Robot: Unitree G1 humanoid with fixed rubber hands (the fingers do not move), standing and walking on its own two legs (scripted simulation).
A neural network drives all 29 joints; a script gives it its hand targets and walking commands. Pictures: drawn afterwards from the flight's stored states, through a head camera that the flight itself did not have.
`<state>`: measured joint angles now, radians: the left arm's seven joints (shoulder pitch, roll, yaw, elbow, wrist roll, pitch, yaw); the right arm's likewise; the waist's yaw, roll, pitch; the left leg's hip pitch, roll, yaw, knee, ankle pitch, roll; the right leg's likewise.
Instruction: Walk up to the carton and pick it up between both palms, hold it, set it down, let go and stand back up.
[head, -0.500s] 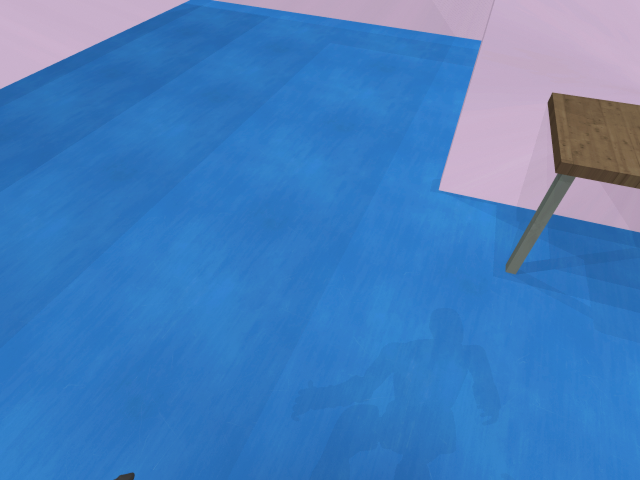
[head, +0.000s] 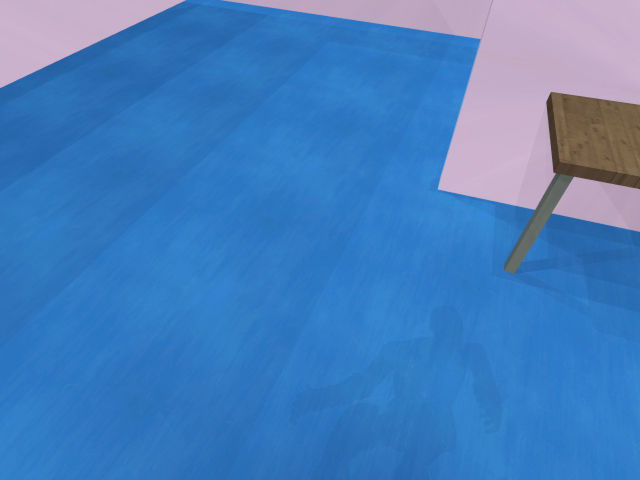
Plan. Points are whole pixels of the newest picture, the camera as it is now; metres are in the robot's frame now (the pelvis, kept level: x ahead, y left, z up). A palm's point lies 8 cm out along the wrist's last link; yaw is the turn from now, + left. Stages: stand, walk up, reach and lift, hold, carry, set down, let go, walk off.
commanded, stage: walk up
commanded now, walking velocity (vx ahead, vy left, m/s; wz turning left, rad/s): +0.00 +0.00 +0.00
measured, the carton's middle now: out of the picture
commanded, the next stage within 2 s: none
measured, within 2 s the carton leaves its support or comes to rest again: neither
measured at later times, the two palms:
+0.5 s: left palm (205, 427) +0.23 +0.19 -0.12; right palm out of the picture +0.07 -0.51 -0.11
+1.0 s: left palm (316, 317) +0.42 +0.04 -0.12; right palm out of the picture +0.13 -0.58 -0.06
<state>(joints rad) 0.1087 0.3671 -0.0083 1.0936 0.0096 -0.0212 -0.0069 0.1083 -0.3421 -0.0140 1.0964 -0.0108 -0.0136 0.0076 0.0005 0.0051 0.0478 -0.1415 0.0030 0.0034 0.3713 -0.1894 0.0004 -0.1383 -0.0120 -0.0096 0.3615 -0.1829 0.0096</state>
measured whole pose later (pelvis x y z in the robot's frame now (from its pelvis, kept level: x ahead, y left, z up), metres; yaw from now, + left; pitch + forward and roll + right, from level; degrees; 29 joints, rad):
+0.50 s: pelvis +0.07 -0.13 -0.04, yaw -10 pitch -2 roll -1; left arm 0.20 0.47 0.14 0.86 0.05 0.03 -0.15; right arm 0.27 -0.52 -0.13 0.95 -0.04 -0.06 -0.04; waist 0.00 0.01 0.02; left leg -0.17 0.27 0.05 0.81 -0.52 0.02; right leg -0.44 -0.06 -0.03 0.78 -0.29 0.03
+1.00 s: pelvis +0.23 -0.24 -0.01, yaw -17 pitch -3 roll -1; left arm 0.27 0.48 0.10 0.78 0.04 0.05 -0.12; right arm 0.40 -0.42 -0.08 0.88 -0.01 -0.13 -0.05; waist -0.03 -0.11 0.01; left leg -0.19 0.10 0.16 0.55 -0.30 -0.01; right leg -0.50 -0.03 0.12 1.09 -0.31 0.00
